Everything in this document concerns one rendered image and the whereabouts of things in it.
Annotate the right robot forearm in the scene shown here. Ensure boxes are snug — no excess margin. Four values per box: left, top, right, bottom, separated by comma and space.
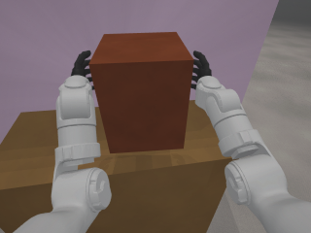
194, 76, 288, 189

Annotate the left robot forearm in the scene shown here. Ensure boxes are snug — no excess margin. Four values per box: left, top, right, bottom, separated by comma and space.
51, 75, 101, 199

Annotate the carton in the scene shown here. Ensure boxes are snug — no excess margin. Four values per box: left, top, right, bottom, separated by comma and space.
88, 32, 194, 153

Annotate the robot left hand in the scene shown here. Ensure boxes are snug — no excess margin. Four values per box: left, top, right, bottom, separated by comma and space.
71, 50, 94, 90

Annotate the pedestal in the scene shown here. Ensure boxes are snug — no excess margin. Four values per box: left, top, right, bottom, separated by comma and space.
0, 100, 239, 233

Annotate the robot right upper arm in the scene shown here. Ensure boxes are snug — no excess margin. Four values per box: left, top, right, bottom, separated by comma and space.
225, 153, 311, 233

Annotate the robot right hand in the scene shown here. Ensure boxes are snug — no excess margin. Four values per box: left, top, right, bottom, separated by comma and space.
190, 50, 212, 89

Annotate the robot left upper arm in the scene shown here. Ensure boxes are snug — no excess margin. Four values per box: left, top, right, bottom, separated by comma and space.
13, 167, 112, 233

